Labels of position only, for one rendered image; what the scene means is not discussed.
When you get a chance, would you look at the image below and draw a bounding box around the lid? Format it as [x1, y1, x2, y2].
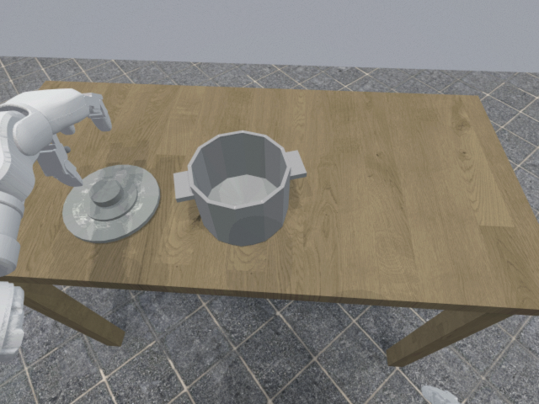
[62, 165, 160, 243]

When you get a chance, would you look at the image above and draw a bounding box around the pot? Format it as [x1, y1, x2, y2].
[173, 130, 307, 247]

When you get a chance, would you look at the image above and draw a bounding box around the left robot upper arm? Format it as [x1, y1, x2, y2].
[0, 281, 24, 362]

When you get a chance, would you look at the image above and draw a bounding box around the robot left hand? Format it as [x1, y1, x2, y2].
[6, 88, 112, 187]

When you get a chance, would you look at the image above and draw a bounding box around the knob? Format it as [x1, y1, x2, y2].
[89, 178, 124, 207]

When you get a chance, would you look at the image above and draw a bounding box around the robot right hand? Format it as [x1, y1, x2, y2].
[421, 385, 461, 404]

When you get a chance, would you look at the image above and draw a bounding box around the robot left forearm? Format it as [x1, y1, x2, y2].
[0, 102, 53, 277]

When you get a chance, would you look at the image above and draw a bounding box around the table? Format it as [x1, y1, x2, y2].
[0, 81, 539, 367]

